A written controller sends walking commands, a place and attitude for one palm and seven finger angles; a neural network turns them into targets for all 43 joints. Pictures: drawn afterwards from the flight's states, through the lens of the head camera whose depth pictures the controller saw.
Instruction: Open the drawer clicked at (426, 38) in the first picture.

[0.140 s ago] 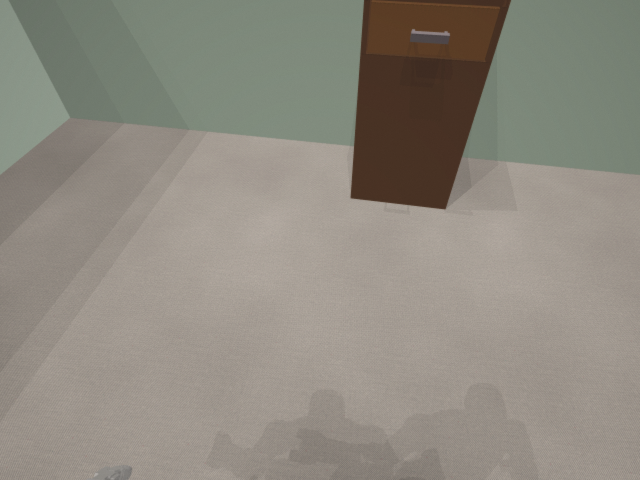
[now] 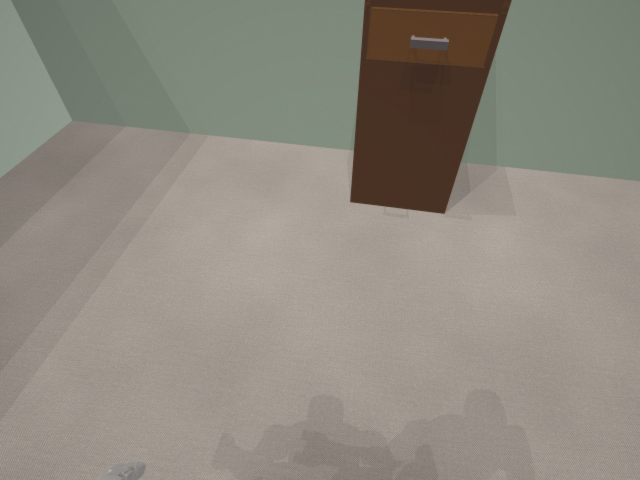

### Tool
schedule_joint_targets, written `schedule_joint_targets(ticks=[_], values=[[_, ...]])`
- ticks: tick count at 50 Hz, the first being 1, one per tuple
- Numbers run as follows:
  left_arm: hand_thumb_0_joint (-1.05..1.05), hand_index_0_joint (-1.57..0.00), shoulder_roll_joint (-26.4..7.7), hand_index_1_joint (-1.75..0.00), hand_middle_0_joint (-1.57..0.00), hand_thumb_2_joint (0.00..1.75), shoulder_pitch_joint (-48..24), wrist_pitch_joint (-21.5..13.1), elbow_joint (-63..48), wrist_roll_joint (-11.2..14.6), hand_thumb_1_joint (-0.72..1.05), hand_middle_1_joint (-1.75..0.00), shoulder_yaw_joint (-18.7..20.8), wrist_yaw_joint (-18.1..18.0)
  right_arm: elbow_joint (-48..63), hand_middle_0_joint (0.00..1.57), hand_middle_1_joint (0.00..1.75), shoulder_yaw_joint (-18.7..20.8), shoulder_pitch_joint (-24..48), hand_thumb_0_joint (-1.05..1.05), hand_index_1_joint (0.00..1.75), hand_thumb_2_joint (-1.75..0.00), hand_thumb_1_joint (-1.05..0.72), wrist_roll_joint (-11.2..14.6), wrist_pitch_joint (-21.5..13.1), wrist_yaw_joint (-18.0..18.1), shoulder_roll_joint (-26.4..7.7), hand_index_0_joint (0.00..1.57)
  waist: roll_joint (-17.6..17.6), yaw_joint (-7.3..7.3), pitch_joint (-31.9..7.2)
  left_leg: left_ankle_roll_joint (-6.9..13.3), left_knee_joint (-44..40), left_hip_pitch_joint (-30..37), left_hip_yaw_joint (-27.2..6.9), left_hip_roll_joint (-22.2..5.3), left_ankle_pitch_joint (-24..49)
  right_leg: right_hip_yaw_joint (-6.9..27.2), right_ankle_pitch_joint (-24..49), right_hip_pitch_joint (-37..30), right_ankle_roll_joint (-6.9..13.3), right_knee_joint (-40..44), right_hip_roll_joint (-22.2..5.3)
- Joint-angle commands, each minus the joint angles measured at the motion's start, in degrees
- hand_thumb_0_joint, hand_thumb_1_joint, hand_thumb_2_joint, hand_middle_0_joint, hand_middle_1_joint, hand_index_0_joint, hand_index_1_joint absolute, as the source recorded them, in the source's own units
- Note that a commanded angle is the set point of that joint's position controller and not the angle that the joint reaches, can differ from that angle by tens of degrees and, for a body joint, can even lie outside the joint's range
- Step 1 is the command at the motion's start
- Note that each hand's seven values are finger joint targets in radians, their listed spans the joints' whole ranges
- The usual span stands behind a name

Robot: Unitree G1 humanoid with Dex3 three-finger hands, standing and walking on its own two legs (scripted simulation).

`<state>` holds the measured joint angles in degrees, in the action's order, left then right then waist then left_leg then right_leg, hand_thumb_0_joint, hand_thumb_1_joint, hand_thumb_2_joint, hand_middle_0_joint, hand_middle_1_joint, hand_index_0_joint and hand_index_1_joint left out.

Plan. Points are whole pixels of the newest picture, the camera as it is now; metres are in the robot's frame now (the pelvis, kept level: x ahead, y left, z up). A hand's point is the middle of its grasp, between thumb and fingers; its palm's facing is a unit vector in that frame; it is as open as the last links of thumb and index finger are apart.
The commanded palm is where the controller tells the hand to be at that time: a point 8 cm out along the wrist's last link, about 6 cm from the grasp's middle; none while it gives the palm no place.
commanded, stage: stand and wait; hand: left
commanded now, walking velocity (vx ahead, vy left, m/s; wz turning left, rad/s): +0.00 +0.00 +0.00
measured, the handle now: (428, 41) +1.43 -0.28 +0.00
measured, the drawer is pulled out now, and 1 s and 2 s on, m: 0.00 0.00 0.00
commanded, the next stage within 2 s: look at it before walking up in 0.68 s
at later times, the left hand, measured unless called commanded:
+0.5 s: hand out of the picture +0.05 +0.25 -0.15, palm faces -0.01 -0.94 -0.34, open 7.4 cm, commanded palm none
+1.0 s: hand out of the picture +0.05 +0.25 -0.15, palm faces -0.01 -0.94 -0.33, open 7.4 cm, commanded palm none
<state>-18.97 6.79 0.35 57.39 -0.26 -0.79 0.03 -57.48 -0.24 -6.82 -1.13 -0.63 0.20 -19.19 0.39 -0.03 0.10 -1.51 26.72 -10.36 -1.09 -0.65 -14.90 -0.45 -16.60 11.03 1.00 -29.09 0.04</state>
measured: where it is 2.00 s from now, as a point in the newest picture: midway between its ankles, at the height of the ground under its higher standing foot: outside the picture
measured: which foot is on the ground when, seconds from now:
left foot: down 0.00-1.00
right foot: down 0.00-1.00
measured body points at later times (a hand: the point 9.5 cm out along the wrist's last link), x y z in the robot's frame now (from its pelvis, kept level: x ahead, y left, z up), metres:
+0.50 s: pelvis -0.01 +0.00 +0.00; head -0.01 +0.00 +0.45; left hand +0.05 +0.30 -0.13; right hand +0.06 -0.30 -0.13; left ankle -0.01 +0.14 -0.74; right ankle -0.01 -0.11 -0.74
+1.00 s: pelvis -0.02 +0.01 +0.01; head -0.02 +0.01 +0.46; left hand +0.06 +0.30 -0.13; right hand +0.06 -0.29 -0.12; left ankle -0.01 +0.14 -0.74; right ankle -0.01 -0.11 -0.74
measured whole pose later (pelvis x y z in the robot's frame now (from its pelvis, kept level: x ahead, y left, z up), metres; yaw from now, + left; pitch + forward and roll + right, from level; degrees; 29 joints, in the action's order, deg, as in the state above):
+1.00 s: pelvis -0.02 +0.01 +0.01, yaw +0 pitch -2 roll +0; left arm -19.6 8.0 0.3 62.1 -0.5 -0.4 0.2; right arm -63.3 -0.3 -7.8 -0.6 -0.8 -0.2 -19.1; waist -0.5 -0.3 1.2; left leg -1.1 22.0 -9.0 -1.3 -0.6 -10.7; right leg -0.7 -11.9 9.0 0.4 -23.0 -0.1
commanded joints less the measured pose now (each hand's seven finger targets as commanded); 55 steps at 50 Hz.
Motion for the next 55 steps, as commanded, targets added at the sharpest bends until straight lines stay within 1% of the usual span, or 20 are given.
schedule_joint_targets(ticks=[1,4,5,7,9,14,16,18,22,26,28,35,38,40,44,47,48,49,53,55], values=[[0.0,-0.2,-12.6,-0.3,-0.2,0.9,-2.3,-1.8,-3.2,-0.3,0.9,-0.3,3.1,-0.8,3.0,0.2,0.3,2.6,3.0,0.0,0.3,-0.9,-0.9,0.0,-1.3,0.9,-11.3,0.2,-1.3,0.12,-2.9,3.2,-3.8,1.2,-3.6,-5.0,12.1,6.7,12.7,-0.8,1.7,6.6,-6.8],[0.0,-0.2,-12.5,-0.3,-0.2,0.9,-2.3,-1.8,-2.8,-0.3,0.9,-0.3,3.1,-0.8,2.6,0.2,0.3,2.6,3.1,0.0,0.3,-0.9,-0.9,0.1,-1.3,0.9,-11.2,0.2,-1.6,0.11,-2.8,3.1,-4.0,1.3,-3.6,-5.1,12.1,6.8,13.1,-0.9,1.7,7.2,-6.9],[0.0,-0.2,-12.4,-0.3,-0.2,0.9,-2.3,-1.9,-2.6,-0.3,0.9,-0.3,3.1,-0.8,2.3,0.2,0.3,2.7,3.0,0.0,0.3,-0.9,-0.9,0.1,-1.3,0.9,-11.1,0.2,-0.9,0.15,-3.4,3.0,-4.2,1.6,-3.5,-5.1,12.2,6.7,13.2,-1.4,1.6,7.2,-6.9],[0.0,-0.2,-12.2,-0.3,-0.2,0.9,-2.1,-1.9,-2.3,-0.3,0.9,-0.3,3.1,-0.8,1.9,0.2,0.3,2.6,3.2,0.0,0.3,-0.9,-0.9,0.1,-1.4,0.9,-11.1,0.2,-1.1,0.08,-3.0,3.0,-4.6,1.8,-3.8,-5.1,12.0,6.7,12.9,-1.3,1.6,7.6,-6.9],[0.0,-0.2,-12.3,-0.3,-0.2,0.9,-2.2,-1.8,-2.0,-0.3,0.9,-0.3,3.1,-0.8,1.4,0.2,0.3,2.6,3.1,0.0,0.3,-0.9,-0.9,0.2,-1.3,0.9,-11.1,0.2,-0.4,0.07,-2.3,2.9,-5.0,1.3,-3.9,-5.2,11.5,6.6,11.8,-1.3,1.5,8.0,-6.7],[0.0,-0.2,-12.4,-0.3,-0.2,0.9,-1.9,-1.8,-1.0,-0.3,0.9,-0.3,3.1,-0.6,0.5,0.2,0.3,2.5,2.6,0.0,0.3,-0.9,-0.9,0.3,-1.2,0.8,-11.2,0.2,-1.1,0.1,-1.3,2.8,-5.7,1.0,-4.0,-5.1,8.9,7.3,8.0,-0.6,1.5,9.8,-6.9],[0.0,-0.2,-12.5,-0.3,-0.2,0.9,-1.5,-1.9,-0.5,-0.2,0.9,-0.3,3.0,-0.6,0.0,0.2,0.3,2.5,2.6,0.0,0.3,-0.9,-0.9,0.3,-1.3,0.8,-11.4,0.2,-0.6,-0.02,-2.0,2.9,-5.7,1.7,-4.1,-5.2,9.7,7.2,9.0,-1.1,1.5,9.8,-7.0],[0.0,-0.2,-12.5,-0.3,-0.2,0.9,-1.5,-1.9,-0.2,-0.2,0.9,-0.3,3.0,-0.6,-0.5,0.2,0.3,2.4,2.4,0.0,0.3,-0.9,-0.9,0.4,-1.2,0.8,-11.4,0.2,-0.7,-0.01,-1.7,2.8,-6.0,1.4,-4.2,-5.4,9.1,7.3,8.2,-1.2,1.5,10.1,-6.9],[0.0,-0.2,-12.6,-0.3,-0.2,0.9,-1.2,-1.9,0.5,-0.1,0.9,-0.3,2.9,-0.6,-1.2,0.2,0.3,2.3,2.1,0.0,0.3,-0.9,-0.9,0.5,-1.4,0.8,-11.7,0.2,-0.7,-0.11,-2.2,2.9,-6.5,1.7,-4.4,-5.6,10.2,7.1,9.9,-2.1,1.5,10.0,-7.0],[0.0,-0.2,-12.8,-0.3,-0.2,0.9,-1.2,-1.8,1.0,-0.2,0.9,-0.3,2.9,-0.6,-1.7,0.2,0.3,2.2,2.0,0.0,0.3,-0.9,-0.9,0.5,-1.2,0.7,-11.9,0.2,-1.3,-0.1,-0.7,2.8,-7.1,1.2,-4.5,-5.5,8.8,7.1,7.6,-1.3,1.4,10.9,-7.1],[0.0,-0.2,-12.8,-0.3,-0.2,0.9,-1.2,-1.8,1.1,-0.2,0.9,-0.3,2.8,-0.6,-1.9,0.2,0.3,2.2,1.9,0.0,0.3,-0.9,-0.9,0.5,-1.1,0.6,-12.0,0.2,-0.9,-0.12,-0.7,2.8,-7.3,1.3,-4.8,-5.5,8.4,7.1,6.3,-1.0,1.4,11.2,-7.0],[0.0,-0.2,-12.7,-0.3,-0.2,0.9,-1.2,-1.8,1.3,-0.3,0.9,-0.3,2.8,-0.5,-2.2,0.2,0.3,2.2,1.9,0.0,0.3,-0.9,-0.9,0.5,-1.3,0.6,-12.0,0.2,-0.2,-0.1,-1.0,2.9,-7.9,1.2,-5.1,-5.7,8.5,6.9,6.2,-1.4,1.2,11.3,-6.9],[0.0,-0.2,-12.7,-0.3,-0.2,0.9,-1.2,-1.8,1.2,-0.4,0.9,-0.3,2.8,-0.5,-2.2,0.2,0.3,2.2,2.0,0.0,0.3,-0.9,-0.9,0.6,-1.2,0.5,-12.0,0.2,-1.1,-0.19,-0.2,2.9,-8.0,0.9,-5.3,-5.6,8.4,6.9,6.0,-1.1,1.1,11.6,-6.9],[0.0,-0.2,-12.6,-0.3,-0.2,0.9,-1.3,-1.8,1.2,-0.3,0.9,-0.3,2.7,-0.5,-2.3,0.2,0.3,2.2,2.0,0.0,0.3,-0.9,-0.9,0.5,-1.3,0.5,-12.0,0.2,-0.4,-0.14,-0.7,2.9,-8.2,1.3,-5.4,-5.6,8.3,6.8,5.8,-1.2,1.0,11.4,-6.9],[0.0,-0.2,-12.6,-0.3,-0.2,0.9,-1.4,-1.7,1.2,-0.4,0.9,-0.3,2.7,-0.5,-2.2,0.2,0.3,2.2,2.0,0.0,0.3,-0.9,-0.9,0.5,-1.2,0.5,-12.0,0.2,-0.7,-0.06,0.3,3.0,-8.7,0.7,-5.5,-5.6,7.0,6.9,4.2,-0.5,1.0,11.9,-6.8],[0.0,-0.2,-12.5,-0.3,-0.2,0.9,-1.3,-1.6,1.2,-0.4,0.9,-0.3,2.7,-0.5,-2.3,0.2,0.3,2.2,2.0,0.0,0.3,-0.9,-0.9,0.6,-1.4,0.5,-12.2,0.2,-0.2,-0.16,-0.3,3.0,-9.1,0.8,-5.8,-5.8,7.3,6.5,4.9,-1.1,0.8,11.5,-6.7],[0.0,-0.2,-12.5,-0.3,-0.2,0.9,-1.0,-1.6,1.2,-0.4,0.9,-0.3,2.7,-0.5,-2.2,0.2,0.3,2.2,2.1,0.0,0.3,-0.9,-0.9,0.6,-1.4,0.5,-12.2,0.2,0.5,-0.3,-0.7,3.2,-8.9,0.9,-6.0,-5.7,7.7,6.4,5.2,-1.3,0.9,11.4,-6.7],[0.0,-0.2,-12.6,-0.3,-0.2,0.9,-1.2,-1.6,1.2,-0.4,0.9,-0.3,2.8,-0.5,-2.2,0.2,0.3,2.2,2.1,0.0,0.3,-0.9,-0.9,0.6,-1.4,0.5,-12.1,0.2,0.0,-0.21,-0.7,3.1,-9.0,0.9,-6.0,-5.8,8.2,6.4,5.9,-1.6,0.8,11.2,-6.7],[0.0,-0.2,-12.5,-0.3,-0.2,0.9,-0.8,-1.7,1.4,-0.4,0.9,-0.3,2.6,-0.5,-2.3,0.2,0.3,2.2,2.2,0.0,0.3,-0.9,-0.9,0.7,-1.4,0.5,-12.2,0.2,0.1,-0.23,-1.2,3.1,-8.7,1.7,-5.8,-5.8,8.8,6.3,6.7,-1.7,0.8,11.4,-6.8],[0.0,-0.2,-12.6,-0.3,-0.2,0.9,-0.8,-1.7,1.4,-0.4,0.9,-0.3,2.6,-0.5,-2.3,0.2,0.3,2.1,2.4,0.0,0.3,-0.9,-0.9,0.7,-1.3,0.5,-12.2,0.2,-0.2,-0.22,-0.7,3.1,-8.9,1.5,-5.9,-5.8,8.5,6.4,6.4,-1.5,0.8,11.6,-6.9]])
